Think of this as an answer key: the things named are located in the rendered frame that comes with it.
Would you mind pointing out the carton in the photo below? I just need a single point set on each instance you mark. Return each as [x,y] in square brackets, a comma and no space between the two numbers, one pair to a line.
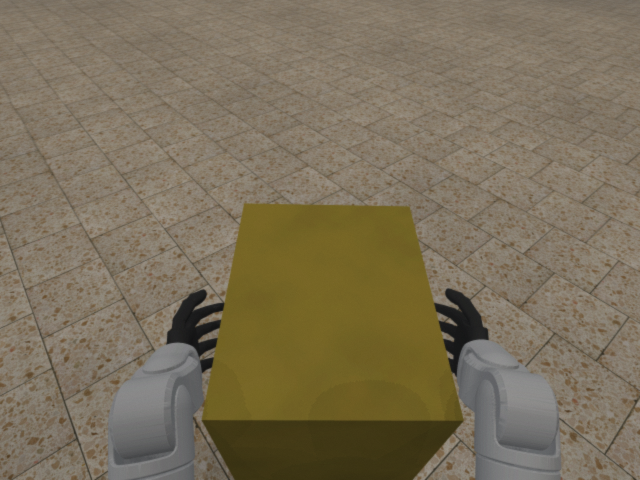
[330,362]

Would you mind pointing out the robot right hand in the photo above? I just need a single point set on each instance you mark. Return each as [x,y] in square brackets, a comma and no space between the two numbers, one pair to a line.
[469,325]

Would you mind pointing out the robot left hand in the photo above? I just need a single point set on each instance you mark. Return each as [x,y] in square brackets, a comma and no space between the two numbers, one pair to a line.
[184,322]

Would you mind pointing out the right robot forearm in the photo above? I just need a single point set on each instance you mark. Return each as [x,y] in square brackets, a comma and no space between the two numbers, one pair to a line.
[516,430]

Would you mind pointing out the left robot forearm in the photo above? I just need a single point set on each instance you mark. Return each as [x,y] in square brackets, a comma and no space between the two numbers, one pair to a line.
[150,423]

